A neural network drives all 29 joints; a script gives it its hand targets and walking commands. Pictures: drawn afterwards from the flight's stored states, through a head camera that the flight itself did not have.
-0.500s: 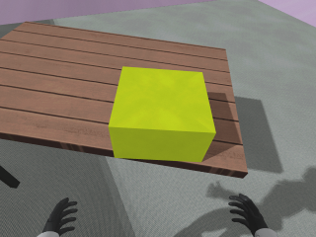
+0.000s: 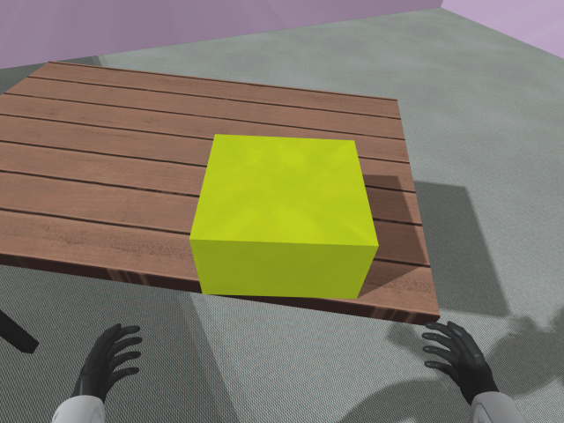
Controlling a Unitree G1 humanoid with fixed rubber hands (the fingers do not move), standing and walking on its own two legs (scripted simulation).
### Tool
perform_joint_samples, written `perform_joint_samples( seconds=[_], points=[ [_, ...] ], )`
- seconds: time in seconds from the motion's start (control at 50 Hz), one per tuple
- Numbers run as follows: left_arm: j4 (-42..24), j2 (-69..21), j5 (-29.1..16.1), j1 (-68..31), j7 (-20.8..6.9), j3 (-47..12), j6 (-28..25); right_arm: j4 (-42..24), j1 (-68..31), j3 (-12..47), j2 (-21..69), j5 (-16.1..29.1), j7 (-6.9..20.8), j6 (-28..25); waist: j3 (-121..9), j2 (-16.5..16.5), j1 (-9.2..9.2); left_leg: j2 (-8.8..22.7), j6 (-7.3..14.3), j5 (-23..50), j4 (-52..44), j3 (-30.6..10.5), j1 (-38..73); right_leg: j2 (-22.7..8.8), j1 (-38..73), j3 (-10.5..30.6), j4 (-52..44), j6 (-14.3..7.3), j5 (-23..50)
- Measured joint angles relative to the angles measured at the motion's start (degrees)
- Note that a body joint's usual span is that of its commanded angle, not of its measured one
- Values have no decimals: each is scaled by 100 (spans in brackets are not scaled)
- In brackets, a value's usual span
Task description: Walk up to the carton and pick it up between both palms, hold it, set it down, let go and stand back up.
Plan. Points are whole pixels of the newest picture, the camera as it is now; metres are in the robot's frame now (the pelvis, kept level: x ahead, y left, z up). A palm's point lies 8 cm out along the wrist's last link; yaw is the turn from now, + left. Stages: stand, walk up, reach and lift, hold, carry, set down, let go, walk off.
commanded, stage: reach and lift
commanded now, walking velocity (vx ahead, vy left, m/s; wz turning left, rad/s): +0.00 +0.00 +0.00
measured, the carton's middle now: (282, 212) +0.49 +0.02 +0.00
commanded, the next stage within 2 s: none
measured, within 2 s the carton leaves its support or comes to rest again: neither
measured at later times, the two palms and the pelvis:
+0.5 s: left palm (107, 318) +0.25 +0.25 +0.03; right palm (474, 336) +0.24 -0.25 +0.03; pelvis +0.00 +0.01 +0.00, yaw -1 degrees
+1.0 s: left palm (121, 252) +0.33 +0.25 +0.07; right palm (480, 278) +0.31 -0.27 +0.07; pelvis +0.01 +0.00 +0.00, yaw -1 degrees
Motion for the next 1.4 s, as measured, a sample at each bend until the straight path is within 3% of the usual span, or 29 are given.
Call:
perform_joint_samples(
  seconds=[0.18, 0.56, 0.72, 0.96, 1.4],
  points=[
    [130, 109, -268, -462, -67, -7, -216, -425, -194, -74, 11, 126, -85, 172, -86, 39, -82, -9, 8, 52, -21, 33, -122, -10, -173, 34, 61, 6, 22],
    [523, 124, -450, -1461, -47, -53, -664, -52, -1144, -18, -231, 636, -104, -113, -169, 63, -139, -27, 54, -22, 83, 75, -254, -30, -285, 81, 91, 46, 8],
    [555, 151, -468, -1942, -5, 4, -288, 255, -1674, 28, -406, 885, -116, 77, -203, 69, -193, -24, 46, -54, 113, 68, -332, -27, -366, 77, 131, 41, -33],
    [819, 262, -400, -2791, -175, 330, 371, 605, -2493, 242, -742, 1138, -234, 478, -236, 58, -293, -2, 30, -53, 84, 52, -376, -4, -406, 64, 99, 41, -32],
    [2369, 614, -550, -5036, -110, 144, 737, 2381, -4881, 500, -1073, 1412, -202, 824, -476, 93, -244, 44, 31, -4, 321, 27, -1149, 36, -1119, 50, 213, 37, 81]
  ],
)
